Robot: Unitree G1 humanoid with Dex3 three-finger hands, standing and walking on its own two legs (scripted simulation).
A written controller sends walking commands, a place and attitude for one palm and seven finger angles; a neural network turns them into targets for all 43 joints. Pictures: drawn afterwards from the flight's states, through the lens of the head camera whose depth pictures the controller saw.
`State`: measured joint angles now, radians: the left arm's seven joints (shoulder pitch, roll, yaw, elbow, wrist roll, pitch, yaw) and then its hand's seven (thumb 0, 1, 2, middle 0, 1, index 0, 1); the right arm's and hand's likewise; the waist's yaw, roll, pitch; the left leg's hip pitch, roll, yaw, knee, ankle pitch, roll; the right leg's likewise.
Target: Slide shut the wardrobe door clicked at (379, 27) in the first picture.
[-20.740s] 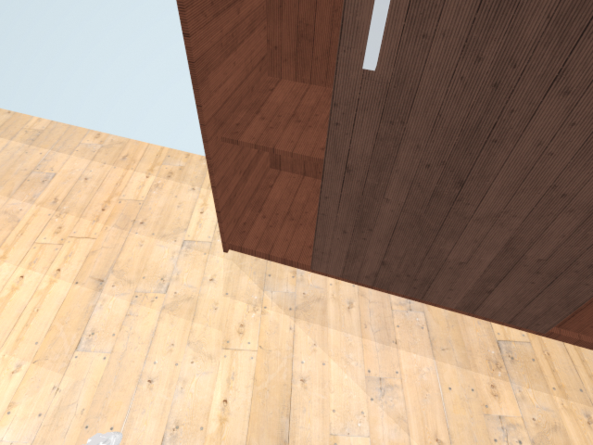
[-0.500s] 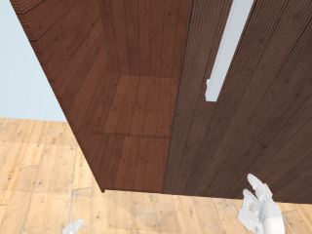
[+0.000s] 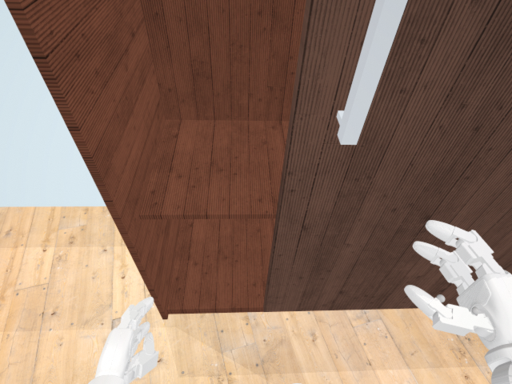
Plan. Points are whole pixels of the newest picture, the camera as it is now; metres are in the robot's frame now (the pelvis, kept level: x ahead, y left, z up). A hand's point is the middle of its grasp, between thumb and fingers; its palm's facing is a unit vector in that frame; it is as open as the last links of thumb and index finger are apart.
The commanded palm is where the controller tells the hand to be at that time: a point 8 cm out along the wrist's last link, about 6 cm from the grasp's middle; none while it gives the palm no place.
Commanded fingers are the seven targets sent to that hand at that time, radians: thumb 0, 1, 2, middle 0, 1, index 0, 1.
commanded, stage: raise the hand with hooked fingers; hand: right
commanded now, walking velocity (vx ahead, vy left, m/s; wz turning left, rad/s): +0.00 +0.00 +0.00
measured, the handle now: (367, 52) +0.47 -0.13 +0.30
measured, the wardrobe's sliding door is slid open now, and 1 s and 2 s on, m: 0.36 0.36 0.36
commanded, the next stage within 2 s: move the hooked fingers beside the handle in 1.42 s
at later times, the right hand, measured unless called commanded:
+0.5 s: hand out of the picture +0.26 -0.27 +0.22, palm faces +0.05 +0.99 -0.14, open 13.0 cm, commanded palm +0.23 -0.31 +0.22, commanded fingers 0.00 0.50 -0.30 0.30 1.20 0.30 1.20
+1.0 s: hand out of the picture +0.29 -0.30 +0.32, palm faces +0.05 +0.98 -0.19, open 14.0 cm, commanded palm +0.25 -0.34 +0.31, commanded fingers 0.00 0.50 -0.30 0.30 1.20 0.30 1.20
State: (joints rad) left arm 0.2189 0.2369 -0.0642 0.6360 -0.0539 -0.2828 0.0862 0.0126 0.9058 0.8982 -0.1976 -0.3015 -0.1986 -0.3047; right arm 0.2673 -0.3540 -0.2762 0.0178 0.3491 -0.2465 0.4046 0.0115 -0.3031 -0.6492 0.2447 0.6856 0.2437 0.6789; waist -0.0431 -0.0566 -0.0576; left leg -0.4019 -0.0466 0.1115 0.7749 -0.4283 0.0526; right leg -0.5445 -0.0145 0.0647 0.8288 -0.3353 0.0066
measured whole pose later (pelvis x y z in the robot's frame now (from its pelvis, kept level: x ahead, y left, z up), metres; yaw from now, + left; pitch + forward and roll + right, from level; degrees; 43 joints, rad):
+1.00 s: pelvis +0.01 -0.02 +0.03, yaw +0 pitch -3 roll +1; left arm 0.18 0.30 -0.11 0.66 -0.10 -0.23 0.08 0.01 0.90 0.90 -0.20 -0.30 -0.20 -0.30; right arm -0.32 -0.63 -0.53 0.07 0.35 0.37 0.50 -0.01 0.50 -0.30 0.31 1.20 0.31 1.20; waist -0.06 -0.09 -0.04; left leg -0.14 0.00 0.08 0.50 -0.31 0.02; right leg -0.26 0.03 0.03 0.52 -0.20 -0.03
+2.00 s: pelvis +0.02 -0.01 +0.03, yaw +0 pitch -2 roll +0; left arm 0.18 0.30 -0.10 0.64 -0.10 -0.19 0.06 0.01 0.91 0.90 -0.20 -0.30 -0.20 -0.30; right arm -0.42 -0.59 -0.48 0.16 0.32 0.38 0.46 -0.01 0.50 -0.30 0.31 1.20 0.31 1.20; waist -0.04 -0.08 -0.04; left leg -0.15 -0.01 0.07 0.50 -0.33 0.02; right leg -0.27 0.03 0.02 0.52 -0.23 -0.02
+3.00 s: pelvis +0.03 -0.01 +0.03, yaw +1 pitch -1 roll +0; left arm 0.19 0.29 -0.07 0.68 -0.09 -0.12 0.07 0.01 0.91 0.90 -0.20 -0.30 -0.20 -0.30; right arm -0.64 -0.44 -0.31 0.30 0.25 0.40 0.26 -0.01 0.50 -0.30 0.30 1.20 0.30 1.20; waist -0.02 -0.07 -0.04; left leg -0.13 -0.01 0.06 0.48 -0.32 0.03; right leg -0.24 0.03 0.01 0.49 -0.22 -0.02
